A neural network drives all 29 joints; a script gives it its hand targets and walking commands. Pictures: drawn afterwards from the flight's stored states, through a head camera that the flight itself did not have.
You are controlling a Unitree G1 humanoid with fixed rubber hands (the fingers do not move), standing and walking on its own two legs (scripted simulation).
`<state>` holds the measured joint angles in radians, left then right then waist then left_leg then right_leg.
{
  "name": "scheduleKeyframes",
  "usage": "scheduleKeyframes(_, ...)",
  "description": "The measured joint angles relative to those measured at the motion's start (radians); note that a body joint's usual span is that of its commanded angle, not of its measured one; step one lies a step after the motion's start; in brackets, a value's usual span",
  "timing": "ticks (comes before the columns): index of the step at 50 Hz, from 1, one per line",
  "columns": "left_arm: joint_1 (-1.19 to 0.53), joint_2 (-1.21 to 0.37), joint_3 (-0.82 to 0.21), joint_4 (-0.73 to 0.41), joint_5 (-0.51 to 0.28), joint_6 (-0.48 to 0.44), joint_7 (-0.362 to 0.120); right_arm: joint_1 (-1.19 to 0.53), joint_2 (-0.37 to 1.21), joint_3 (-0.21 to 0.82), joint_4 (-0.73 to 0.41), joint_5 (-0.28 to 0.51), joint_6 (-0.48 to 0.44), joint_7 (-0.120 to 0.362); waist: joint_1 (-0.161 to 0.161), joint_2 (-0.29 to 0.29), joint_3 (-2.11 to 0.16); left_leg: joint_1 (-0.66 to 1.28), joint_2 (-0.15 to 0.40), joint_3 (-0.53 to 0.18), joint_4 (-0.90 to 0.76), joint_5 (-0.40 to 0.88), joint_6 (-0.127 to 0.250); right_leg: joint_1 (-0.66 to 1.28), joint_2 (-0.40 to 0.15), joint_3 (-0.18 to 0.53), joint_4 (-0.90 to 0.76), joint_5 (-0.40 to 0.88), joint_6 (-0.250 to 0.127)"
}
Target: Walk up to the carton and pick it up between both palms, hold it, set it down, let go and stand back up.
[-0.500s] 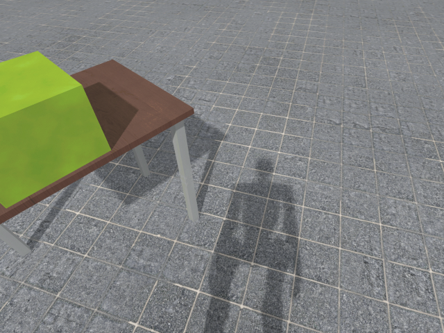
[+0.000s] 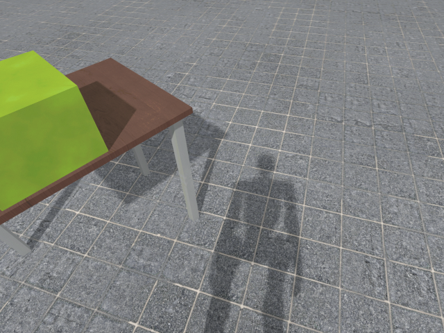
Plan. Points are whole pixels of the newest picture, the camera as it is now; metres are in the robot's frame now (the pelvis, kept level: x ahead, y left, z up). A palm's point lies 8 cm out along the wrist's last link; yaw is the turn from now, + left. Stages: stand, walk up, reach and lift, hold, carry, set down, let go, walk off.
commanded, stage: stand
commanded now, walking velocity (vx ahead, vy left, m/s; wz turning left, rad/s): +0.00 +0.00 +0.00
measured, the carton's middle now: (18, 124) +0.61 +0.59 +0.04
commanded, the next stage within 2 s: walk up in 0.06 s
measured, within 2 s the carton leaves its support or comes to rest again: neither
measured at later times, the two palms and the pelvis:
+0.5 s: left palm out of the picture -0.03 +0.27 -0.15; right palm out of the picture +0.09 -0.22 -0.14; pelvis +0.03 +0.03 -0.01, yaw +14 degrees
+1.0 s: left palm out of the picture +0.13 +0.38 -0.13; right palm (280, 267) +0.33 -0.10 -0.17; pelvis +0.19 +0.12 -0.03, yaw +34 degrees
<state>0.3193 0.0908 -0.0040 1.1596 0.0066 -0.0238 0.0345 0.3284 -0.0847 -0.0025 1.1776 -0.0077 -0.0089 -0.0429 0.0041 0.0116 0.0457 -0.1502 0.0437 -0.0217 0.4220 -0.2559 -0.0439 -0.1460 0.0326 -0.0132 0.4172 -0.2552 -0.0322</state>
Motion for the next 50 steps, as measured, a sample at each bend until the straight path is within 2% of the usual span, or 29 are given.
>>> scheduleKeyframes(13, -0.006, 0.0, 0.001, -0.009, 0.005, -0.005, 0.003, -0.014, -0.01, -0.008, -0.001, -0.002, -0.001, 0.002, -0.005, -0.001, 0.007, 0.008, 0.003, -0.002, 0.011, -0.021, 0.0, 0.012, 0.003, -0.002, 0.001, -0.014, -0.004)
scheduleKeyframes(14, -0.007, 0.002, 0.01, -0.028, 0.018, -0.004, 0.004, -0.006, -0.015, -0.018, -0.011, -0.009, 0.0, 0.009, -0.013, 0.006, 0.008, -0.024, 0.002, -0.015, 0.078, -0.064, 0.013, 0.012, 0.003, -0.021, 0.008, -0.02, -0.005)
scheduleKeyframes(16, -0.018, 0.013, 0.031, -0.066, 0.039, -0.013, 0.017, 0.009, -0.034, -0.038, -0.024, -0.031, 0.013, 0.022, -0.015, 0.016, 0.013, -0.129, 0.004, 0.008, 0.304, -0.177, 0.016, 0.022, -0.01, -0.073, 0.015, -0.039, -0.003)
scheduleKeyframes(18, -0.027, 0.029, 0.042, -0.091, 0.054, -0.026, 0.035, 0.01, -0.061, -0.057, -0.033, -0.05, 0.029, 0.035, -0.005, 0.02, 0.021, -0.226, 0.018, 0.036, 0.488, -0.195, 0.009, 0.045, -0.028, -0.12, 0.007, -0.05, 0.004)
scheduleKeyframes(20, -0.028, 0.049, 0.048, -0.105, 0.066, -0.038, 0.042, 0.002, -0.089, -0.073, -0.05, -0.058, 0.034, 0.048, 0.001, 0.017, 0.033, -0.29, 0.039, 0.043, 0.568, -0.172, 0.003, 0.075, -0.046, -0.157, -0.003, -0.059, 0.017)
scheduleKeyframes(24, -0.015, 0.101, 0.055, -0.12, 0.068, -0.058, 0.03, -0.034, -0.14, -0.071, -0.089, -0.056, 0.037, 0.072, 0.011, -0.008, 0.063, -0.344, 0.094, 0.049, 0.516, -0.088, -0.001, 0.135, -0.085, -0.21, 0.005, -0.097, 0.047)
scheduleKeyframes(27, 0.002, 0.144, 0.052, -0.132, 0.079, -0.051, 0.019, -0.058, -0.163, -0.072, -0.126, -0.05, 0.025, 0.088, 0.009, -0.035, 0.078, -0.338, 0.107, 0.058, 0.399, -0.028, 0.026, 0.17, -0.129, -0.256, 0.056, -0.158, 0.078)
scheduleKeyframes(29, 0.016, 0.17, 0.051, -0.142, 0.084, -0.037, 0.01, -0.065, -0.174, -0.071, -0.152, -0.045, 0.009, 0.092, 0.012, -0.056, 0.077, -0.304, 0.091, 0.08, 0.323, -0.003, 0.048, 0.177, -0.171, -0.277, 0.13, -0.223, 0.092)
scheduleKeyframes(30, 0.024, 0.18, 0.049, -0.148, 0.084, -0.028, 0.003, -0.063, -0.182, -0.072, -0.168, -0.042, -0.003, 0.091, 0.011, -0.063, 0.073, -0.28, 0.073, 0.088, 0.284, 0.017, 0.056, 0.167, -0.196, -0.28, 0.193, -0.266, 0.085)
scheduleKeyframes(31, 0.023, 0.195, 0.046, -0.155, 0.081, -0.015, -0.006, -0.069, -0.181, -0.076, -0.181, -0.038, -0.014, 0.085, 0.005, -0.084, 0.08, -0.284, 0.043, 0.091, 0.306, 0.029, 0.05, 0.14, -0.229, -0.259, 0.293, -0.307, 0.065)
scheduleKeyframes(32, 0.015, 0.209, 0.042, -0.168, 0.072, 0.0, -0.018, -0.075, -0.174, -0.08, -0.198, -0.03, -0.02, 0.076, -0.001, -0.101, 0.091, -0.294, 0.017, 0.093, 0.349, 0.009, 0.048, 0.088, -0.234, -0.201, 0.432, -0.321, 0.045)
scheduleKeyframes(34, -0.007, 0.232, 0.031, -0.207, 0.049, 0.019, -0.04, -0.078, -0.153, -0.073, -0.226, -0.006, -0.016, 0.059, -0.013, -0.119, 0.102, -0.291, -0.021, 0.082, 0.372, -0.027, 0.053, -0.035, -0.174, -0.073, 0.68, -0.345, 0.024)
scheduleKeyframes(35, -0.02, 0.239, 0.026, -0.227, 0.041, 0.018, -0.047, -0.074, -0.144, -0.067, -0.238, 0.0, -0.01, 0.049, -0.016, -0.12, 0.104, -0.275, -0.033, 0.075, 0.354, -0.024, 0.057, -0.091, -0.146, -0.042, 0.756, -0.346, 0.018)
scheduleKeyframes(37, -0.046, 0.24, 0.016, -0.267, 0.032, 0.005, -0.054, -0.06, -0.131, -0.053, -0.254, -0.003, -0.001, 0.035, -0.02, -0.114, 0.103, -0.237, -0.05, 0.061, 0.306, -0.016, 0.068, -0.183, -0.117, -0.026, 0.79, -0.349, 0.012)
scheduleKeyframes(41, -0.069, 0.214, 0.006, -0.341, 0.026, -0.015, -0.061, -0.016, -0.124, -0.033, -0.27, -0.019, -0.005, 0.034, -0.034, -0.074, 0.074, -0.17, -0.063, 0.022, 0.223, -0.011, 0.075, -0.285, -0.097, -0.031, 0.615, -0.323, 0.019)
scheduleKeyframes(45, -0.059, 0.181, 0.0, -0.392, 0.027, -0.023, -0.061, 0.029, -0.132, -0.031, -0.267, -0.022, 0.006, 0.044, -0.05, -0.033, 0.034, -0.134, -0.068, -0.031, 0.226, -0.053, 0.063, -0.287, -0.082, -0.034, 0.404, -0.143, 0.018)
scheduleKeyframes(47, -0.04, 0.172, 0.0, -0.415, 0.032, -0.032, -0.052, 0.053, -0.138, -0.03, -0.265, -0.019, 0.02, 0.049, -0.047, -0.023, 0.007, -0.142, -0.076, -0.062, 0.282, -0.102, 0.044, -0.241, -0.072, -0.038, 0.288, -0.069, 0.015)
scheduleKeyframes(48, -0.032, 0.166, 0.001, -0.422, 0.036, -0.037, -0.045, 0.062, -0.143, -0.028, -0.263, -0.016, 0.025, 0.051, -0.039, -0.017, -0.004, -0.158, -0.079, -0.079, 0.33, -0.143, 0.037, -0.232, -0.07, -0.045, 0.275, -0.022, 0.021)
scheduleKeyframes(50, -0.028, 0.142, -0.004, -0.414, 0.03, -0.037, -0.025, 0.061, -0.158, -0.027, -0.258, -0.019, 0.036, 0.051, -0.03, 0.019, -0.008, -0.211, -0.078, -0.107, 0.468, -0.245, 0.03, -0.226, -0.069, -0.092, 0.319, -0.043, 0.021)
